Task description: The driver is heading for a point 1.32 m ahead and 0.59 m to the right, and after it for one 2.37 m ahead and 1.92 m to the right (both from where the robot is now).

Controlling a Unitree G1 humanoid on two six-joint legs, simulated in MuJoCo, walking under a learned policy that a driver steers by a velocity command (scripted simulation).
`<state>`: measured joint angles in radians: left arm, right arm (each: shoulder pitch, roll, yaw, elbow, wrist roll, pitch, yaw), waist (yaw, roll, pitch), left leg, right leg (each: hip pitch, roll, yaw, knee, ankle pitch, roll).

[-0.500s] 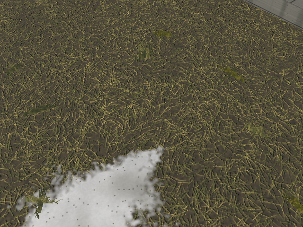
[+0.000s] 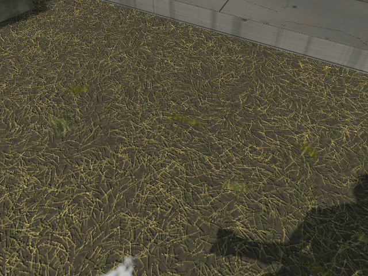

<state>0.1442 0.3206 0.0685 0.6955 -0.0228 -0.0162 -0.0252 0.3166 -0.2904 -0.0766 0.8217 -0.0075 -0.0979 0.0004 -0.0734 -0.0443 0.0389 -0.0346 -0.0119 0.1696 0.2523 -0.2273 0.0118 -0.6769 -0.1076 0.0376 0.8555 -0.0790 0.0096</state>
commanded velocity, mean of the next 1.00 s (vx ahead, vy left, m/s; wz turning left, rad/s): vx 0.43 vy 0.00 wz -0.59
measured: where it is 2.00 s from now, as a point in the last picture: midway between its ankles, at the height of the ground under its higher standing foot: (259, 185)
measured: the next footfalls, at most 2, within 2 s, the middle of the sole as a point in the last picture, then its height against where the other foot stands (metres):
right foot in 0.18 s outside the picture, level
left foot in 0.66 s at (186, 243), level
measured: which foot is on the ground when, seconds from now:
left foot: down 0.00-0.18, up 0.20-0.64, down 0.66-1.00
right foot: up 0.00-0.16, down 0.18-0.68, up 0.70-1.00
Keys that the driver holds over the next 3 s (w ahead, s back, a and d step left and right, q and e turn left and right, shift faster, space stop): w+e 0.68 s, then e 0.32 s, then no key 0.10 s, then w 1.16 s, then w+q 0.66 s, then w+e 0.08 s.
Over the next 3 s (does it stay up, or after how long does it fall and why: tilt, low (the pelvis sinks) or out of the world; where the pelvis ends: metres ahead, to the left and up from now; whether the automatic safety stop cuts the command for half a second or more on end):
stays up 1.29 -0.69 -0.01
